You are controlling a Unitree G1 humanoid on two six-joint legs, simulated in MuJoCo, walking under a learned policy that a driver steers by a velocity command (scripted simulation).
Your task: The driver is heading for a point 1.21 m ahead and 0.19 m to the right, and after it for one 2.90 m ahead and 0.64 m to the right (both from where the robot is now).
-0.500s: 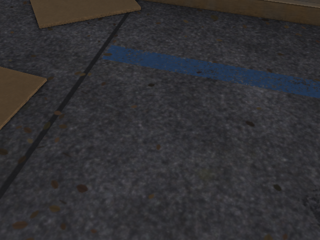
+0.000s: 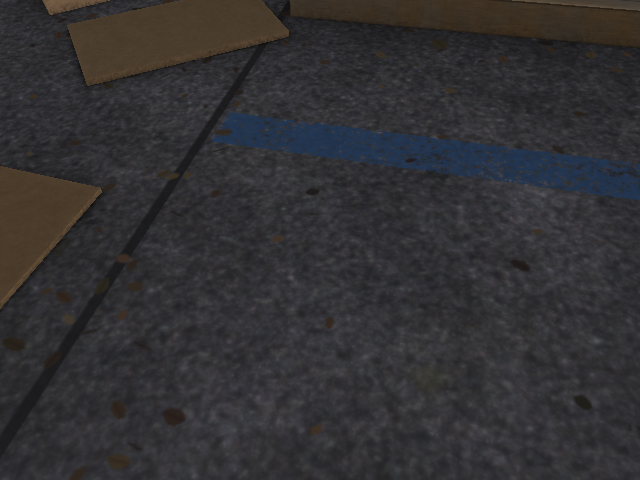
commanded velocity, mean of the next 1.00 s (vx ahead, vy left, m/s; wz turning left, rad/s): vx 0.33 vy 0.00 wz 0.00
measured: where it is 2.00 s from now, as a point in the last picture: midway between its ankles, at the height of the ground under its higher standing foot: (361, 334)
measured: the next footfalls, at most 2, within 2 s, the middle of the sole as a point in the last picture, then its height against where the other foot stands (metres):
left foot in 0.36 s outside the picture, level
right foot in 0.82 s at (393, 462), level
